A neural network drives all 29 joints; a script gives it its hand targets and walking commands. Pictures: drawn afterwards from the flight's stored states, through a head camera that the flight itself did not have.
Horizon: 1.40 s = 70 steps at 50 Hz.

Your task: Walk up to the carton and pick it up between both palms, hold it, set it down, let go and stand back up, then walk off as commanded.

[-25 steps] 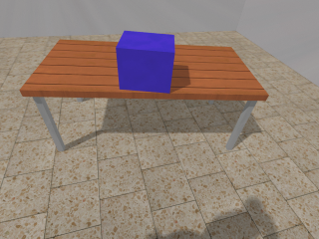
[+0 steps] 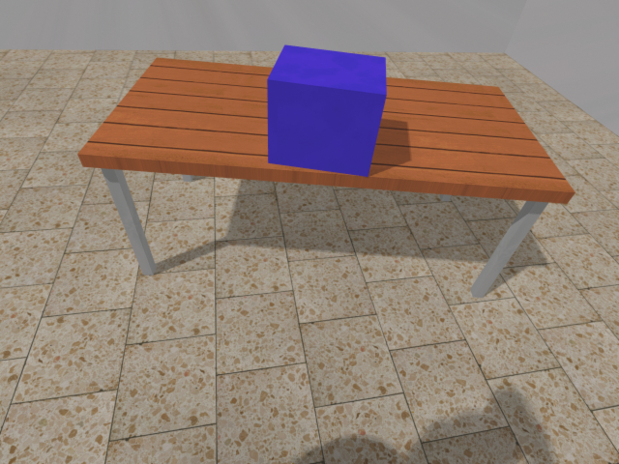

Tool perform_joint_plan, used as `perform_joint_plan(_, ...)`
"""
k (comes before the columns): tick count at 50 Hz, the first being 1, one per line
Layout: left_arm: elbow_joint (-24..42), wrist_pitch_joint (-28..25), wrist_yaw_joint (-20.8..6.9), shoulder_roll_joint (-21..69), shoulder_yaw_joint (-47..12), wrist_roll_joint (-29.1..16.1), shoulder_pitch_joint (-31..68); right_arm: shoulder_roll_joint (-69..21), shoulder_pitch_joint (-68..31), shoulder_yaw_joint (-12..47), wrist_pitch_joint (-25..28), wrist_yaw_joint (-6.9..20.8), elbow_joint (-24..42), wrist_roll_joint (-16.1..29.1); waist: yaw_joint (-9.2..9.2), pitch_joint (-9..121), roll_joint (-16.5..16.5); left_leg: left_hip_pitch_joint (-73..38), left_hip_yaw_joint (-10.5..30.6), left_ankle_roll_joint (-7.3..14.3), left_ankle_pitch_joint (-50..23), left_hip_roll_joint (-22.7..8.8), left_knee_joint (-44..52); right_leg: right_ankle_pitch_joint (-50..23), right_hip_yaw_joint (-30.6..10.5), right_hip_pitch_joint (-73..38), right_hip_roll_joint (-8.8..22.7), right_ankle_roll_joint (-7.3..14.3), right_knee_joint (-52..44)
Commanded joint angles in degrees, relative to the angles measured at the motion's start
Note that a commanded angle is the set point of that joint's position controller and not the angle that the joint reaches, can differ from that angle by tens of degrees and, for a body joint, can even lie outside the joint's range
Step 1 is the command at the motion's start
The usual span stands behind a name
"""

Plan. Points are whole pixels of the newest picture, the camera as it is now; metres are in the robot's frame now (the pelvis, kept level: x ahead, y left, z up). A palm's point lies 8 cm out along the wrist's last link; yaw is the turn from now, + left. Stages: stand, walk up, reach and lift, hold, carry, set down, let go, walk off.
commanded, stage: walk off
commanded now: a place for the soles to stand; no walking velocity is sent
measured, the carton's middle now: (326, 110) +1.03 -0.03 -0.05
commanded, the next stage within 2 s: stand in 0.50 s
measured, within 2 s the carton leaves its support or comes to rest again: neither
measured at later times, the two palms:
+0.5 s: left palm (80, 453) +0.16 +0.29 -0.08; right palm out of the picture +0.16 -0.33 -0.13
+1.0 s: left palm (114, 399) +0.23 +0.28 -0.09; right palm (550, 456) +0.17 -0.33 -0.08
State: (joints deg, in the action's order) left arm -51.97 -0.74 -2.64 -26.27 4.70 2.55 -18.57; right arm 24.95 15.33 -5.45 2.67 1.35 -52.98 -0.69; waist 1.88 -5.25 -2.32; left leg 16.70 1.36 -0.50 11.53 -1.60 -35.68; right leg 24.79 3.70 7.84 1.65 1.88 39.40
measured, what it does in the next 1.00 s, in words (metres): steps on the spot: right foot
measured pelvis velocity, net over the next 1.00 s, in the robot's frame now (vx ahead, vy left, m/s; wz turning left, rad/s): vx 0.08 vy -0.02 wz -0.03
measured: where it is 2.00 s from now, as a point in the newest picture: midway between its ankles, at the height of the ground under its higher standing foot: outside the picture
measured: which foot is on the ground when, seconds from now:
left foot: down 0.00-1.00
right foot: down 0.00-0.00, up 0.02-0.24, down 0.26-1.00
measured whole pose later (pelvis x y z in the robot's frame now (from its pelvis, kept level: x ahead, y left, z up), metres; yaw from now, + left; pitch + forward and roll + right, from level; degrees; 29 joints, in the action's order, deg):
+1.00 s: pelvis +0.08 -0.02 +0.02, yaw -2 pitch -2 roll +0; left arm -55.6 -1.7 -0.4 -21.5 2.4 0.3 -3.2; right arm 21.1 6.1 -0.9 1.3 0.7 -55.6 0.4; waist -1.3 -4.3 -2.2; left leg 10.5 2.5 -0.8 16.6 0.2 -29.0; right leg 14.0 0.9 14.0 1.3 -0.3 29.9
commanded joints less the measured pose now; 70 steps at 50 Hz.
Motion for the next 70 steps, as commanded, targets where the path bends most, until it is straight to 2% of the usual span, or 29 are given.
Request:
perform_joint_plan(1, 4.8, 0.1, 0.5, -9.2, 2.4, 0.3, 0.0, 21.5, 6.9, -4.5, 1.7, -1.2, 3.3, -1.9, -5.57, -2.5, 17.5, -8.9, 44.1, 15.0, 46.2, -21.8, 27.0, 5.5, -6.6, 32.1, -3.0, -0.1, 26.2)
perform_joint_plan(2, 5.5, -0.2, 0.5, -10.0, 2.7, 1.1, -0.9, 22.2, 2.8, -4.6, 1.5, -1.2, 4.2, -1.6, -3.87, -6.7, 22.4, -1.7, 44.4, 17.3, 48.1, -22.2, 27.8, 4.7, -9.1, 29.8, -0.8, 0.4, 27.3)
perform_joint_plan(3, 4.9, -1.1, 0.3, -11.3, 3.0, 0.4, -0.6, 20.5, 1.8, -3.5, 1.8, -1.3, 4.7, -2.2, -2.96, -8.2, 17.6, 0.2, 40.3, 18.0, 41.0, -21.2, 25.7, 4.2, -10.0, 28.7, 0.5, 0.6, 26.7)
perform_joint_plan(5, 3.8, -1.0, 0.7, -10.3, 2.7, -0.5, -1.9, 16.6, -1.7, -2.1, 1.7, -1.4, 5.6, -1.7, -1.04, -5.8, 17.0, 0.3, 26.4, 15.0, 20.7, -16.3, 20.5, 1.2, -8.4, 25.7, 1.7, -0.5, 21.9)
perform_joint_plan(7, 3.4, -0.7, 0.2, -10.0, 3.3, -1.0, -3.2, 15.7, -4.2, -2.1, 1.6, -1.3, 6.5, -1.6, -0.25, -1.3, 16.8, 0.5, 17.7, 12.9, 13.9, -13.0, 17.5, 1.6, -6.2, 18.1, 1.9, -1.9, 14.5)
perform_joint_plan(11, 4.7, -0.9, 0.8, -7.7, 2.9, -1.3, -0.8, 15.2, -6.8, -1.9, 0.3, -1.0, 6.0, -1.5, -0.49, 1.8, 19.9, 9.5, 8.7, 9.3, 3.7, -10.2, 12.0, -7.1, -3.1, 1.7, 0.2, -1.9, -0.7)
perform_joint_plan(13, 3.7, -1.3, 1.8, -8.2, 3.0, -0.9, -0.1, 12.0, -6.0, -0.8, -0.6, -1.2, 6.3, -0.4, 0.2, 5.3, 15.5, 9.1, 3.2, 6.4, 1.3, -6.7, 6.4, -14.0, -1.4, -4.8, -1.1, -0.8, -4.6)
perform_joint_plan(14, 3.1, -1.9, 2.5, -7.9, 2.7, -1.0, -0.6, 10.2, -4.4, 0.3, -0.9, -1.4, 5.6, -0.3, 0.46, 6.9, 7.9, 6.7, 2.6, 6.1, -1.1, -5.5, 0.4, -14.1, -3.9, -2.9, 0.5, -1.1, -10.6)
perform_joint_plan(16, 5.1, -2.2, 2.6, -14.8, 2.9, -0.1, 4.3, 7.6, -2.9, 1.2, -1.6, -1.5, 4.8, 1.0, -1.01, 6.6, -7.9, 10.0, -0.6, 2.7, 19.9, 4.1, -9.8, -2.9, -30.0, 5.1, 17.3, 6.3, -21.4)
perform_joint_plan(18, 4.9, -1.9, 2.5, -13.2, 2.2, -0.3, 8.0, 11.1, -2.0, -0.3, -1.8, -1.9, 2.5, 1.2, -1.71, 4.2, -6.5, 6.0, 4.3, 2.8, 23.5, 1.6, -15.1, -0.1, -30.4, 10.1, 18.0, 9.7, -20.5)
perform_joint_plan(21, 3.7, -2.0, 2.8, -9.2, 1.6, -0.8, 10.0, 9.2, -3.2, 0.5, -1.7, -2.2, 3.5, 1.0, -1.86, 7.0, -12.9, 6.7, 3.0, 2.2, 16.9, 0.6, -8.3, -26.6, -21.7, -0.5, 13.9, 8.1, -13.3)
perform_joint_plan(23, 4.0, -1.8, 3.0, -9.8, 1.3, -0.8, 10.3, 9.4, -0.7, 0.5, -1.2, -2.4, 3.1, 0.4, -3.36, 11.0, -12.0, 1.5, 0.6, 2.0, 11.8, 0.0, 2.1, -33.5, -18.1, -1.8, 13.4, 7.2, -7.5)
perform_joint_plan(25, 3.9, -1.5, 2.8, -7.8, 0.4, -1.7, 13.9, 10.3, -3.2, 0.3, -0.7, -2.2, 2.2, 0.0, -4.08, 11.1, -8.4, -9.5, 5.7, 3.4, -5.5, -2.2, 7.3, -29.6, -12.0, 7.5, 8.3, 3.5, -4.9)
perform_joint_plan(27, 2.0, -1.2, 3.1, -6.8, 0.5, -2.2, 11.4, 12.7, -9.3, 0.6, -1.1, -1.9, 2.9, 0.2, -0.69, 8.9, -4.8, -1.6, 13.7, 7.5, -7.5, -7.6, 7.1, -19.0, -7.9, 3.7, 1.2, 0.5, -5.7)
perform_joint_plan(28, 2.0, -1.7, 3.2, -8.0, 0.9, -1.9, 10.4, 11.5, -9.9, 1.2, -1.1, -1.7, 3.5, 0.6, 0.2, 7.6, -6.3, 2.6, 12.7, 7.7, -7.0, -6.6, 3.2, -16.7, -12.2, 1.5, 3.8, 1.2, -10.9)
perform_joint_plan(29, 1.0, -2.2, 3.6, -9.7, 1.3, -1.3, 10.8, 9.5, -9.2, 1.4, -1.4, -1.6, 3.3, 0.9, -1.55, 7.5, -6.5, 0.4, 5.0, 4.7, -6.1, -1.4, -0.9, -21.7, -18.2, 2.6, 8.9, 2.3, -14.3)
perform_joint_plan(31, 1.6, -2.1, 3.2, -8.5, 0.7, -1.7, 14.2, 8.1, -6.6, 1.0, -1.1, -2.0, 2.0, 0.6, -3.36, 8.9, -1.7, -4.7, 2.9, 3.4, -7.2, -0.2, 2.5, -30.5, -15.9, 4.0, 10.5, 4.6, -10.8)
perform_joint_plan(33, 1.9, -2.1, 3.1, -8.2, 1.0, -2.1, 14.7, 8.9, -7.4, 1.1, -1.0, -1.5, 2.5, 0.1, -3.52, 7.9, 3.0, -6.0, 5.6, 4.6, -7.7, -1.8, 6.4, -24.1, -11.5, 5.4, 7.4, 2.3, -10.6)
perform_joint_plan(34, 1.1, -2.0, 3.2, -7.3, 0.5, -2.0, 15.2, 9.1, -10.7, 1.1, -1.1, -1.3, 1.7, 0.7, -2.59, 5.9, 0.7, -5.4, 6.3, 4.9, -8.8, -3.1, 7.4, -21.5, -9.7, 5.5, 5.3, 1.5, -11.5)
perform_joint_plan(36, 0.9, -2.3, 3.1, -7.0, 0.8, -2.0, 16.5, 8.0, -10.3, 1.4, -1.3, -1.2, 1.9, 1.2, -2.61, 6.4, -1.0, -4.3, 6.3, 5.3, -9.4, -3.1, 8.5, -18.6, -9.6, 4.2, 5.9, 1.7, -13.4)
perform_joint_plan(39, 0.5, -2.2, 3.1, -6.4, 0.1, -2.3, 17.6, 7.9, -12.2, 1.8, -0.8, -1.1, 1.7, 1.1, -2.59, 4.7, 5.1, -1.9, 8.5, 5.0, -6.3, -4.5, 13.2, -17.9, -9.2, 2.9, 4.7, 1.0, -11.9)
perform_joint_plan(40, 0.2, -2.4, 3.0, -6.2, 0.3, -2.1, 17.7, 8.0, -12.8, 1.7, -0.9, -1.0, 1.3, 1.1, -2.43, 5.4, 2.3, -2.1, 8.5, 5.0, -8.0, -4.4, 13.0, -19.9, -8.6, 1.3, 4.5, 0.7, -12.0)
perform_joint_plan(44, -0.6, -2.0, 2.9, -7.7, 0.4, -1.9, 17.6, 7.5, -11.7, 2.0, -0.3, -0.6, 1.6, 1.3, -2.66, 6.3, 3.9, -1.3, 7.2, 3.8, -5.0, -4.7, 14.1, -16.2, -9.2, -0.3, 4.8, 1.4, -13.0)
perform_joint_plan(46, 0.1, -2.1, 2.6, -6.8, 0.2, -2.2, 18.0, 7.2, -12.6, 2.3, -0.2, -0.8, 1.2, 1.1, -2.04, 7.8, 8.2, -0.5, 7.0, 3.8, -9.2, -4.6, 14.3, -19.8, -8.1, -3.4, 5.0, 1.4, -12.3)
perform_joint_plan(54, 0.2, -2.2, 2.7, -7.1, -0.4, -2.2, 18.6, 8.7, -12.1, 2.3, -0.5, -1.4, 1.2, 1.3, -2.4, 10.4, 4.2, -4.4, 6.2, 4.2, -13.9, -4.1, 12.2, -26.6, -8.0, -2.9, 5.4, 1.0, -11.7)
perform_joint_plan(57, -0.5, -1.6, 2.7, -6.3, -0.9, -2.5, 19.0, 7.9, -12.7, 2.1, -1.0, -1.5, 0.6, 0.9, -2.42, 8.0, 3.3, -4.2, 7.7, 5.2, -10.0, -5.1, 14.0, -20.3, -7.3, 0.4, 4.8, 0.2, -12.7)
perform_joint_plan(58, -3.4, -1.4, 2.6, -6.3, -1.0, -2.2, 18.7, 6.9, -14.0, 2.3, -0.6, -1.6, -0.2, 0.2, -0.94, 8.2, 6.0, -4.8, 7.2, 3.5, -7.1, -5.4, 17.0, -19.0, -9.3, -1.9, 5.2, 0.8, -16.6)
perform_joint_plan(66, -6.7, -1.4, 2.5, -5.5, -2.3, -2.5, 20.0, 8.0, -12.5, 2.7, -1.2, -2.3, -4.6, 0.4, -1.88, 3.6, -1.0, -9.3, 6.4, 2.1, -8.3, -4.5, 18.2, -22.6, -9.4, 0.0, 5.7, -0.6, -22.0)
perform_joint_plan(70, -8.6, -1.4, 2.5, -5.2, -2.0, -1.8, 19.6, 7.3, -14.2, 2.6, -1.1, -1.9, -4.0, 0.1, -1.44, 5.3, 2.0, -10.0, 5.8, 1.7, -3.8, -4.3, 18.8, -19.0, -8.9, -1.2, 5.4, -1.1, -23.3)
